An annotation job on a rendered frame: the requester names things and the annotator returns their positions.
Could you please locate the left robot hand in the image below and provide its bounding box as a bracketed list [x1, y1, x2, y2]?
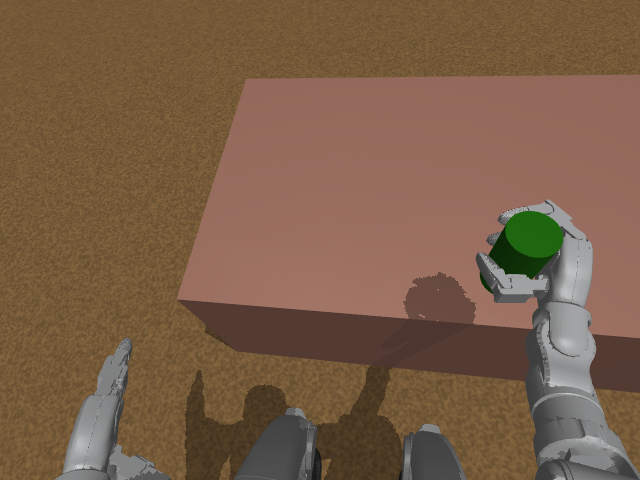
[62, 337, 172, 480]

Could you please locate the right robot hand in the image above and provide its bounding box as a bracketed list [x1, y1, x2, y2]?
[476, 200, 593, 308]

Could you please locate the can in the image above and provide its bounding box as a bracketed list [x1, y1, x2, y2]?
[480, 211, 563, 294]

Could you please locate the right robot arm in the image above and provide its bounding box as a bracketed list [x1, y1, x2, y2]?
[525, 301, 640, 480]

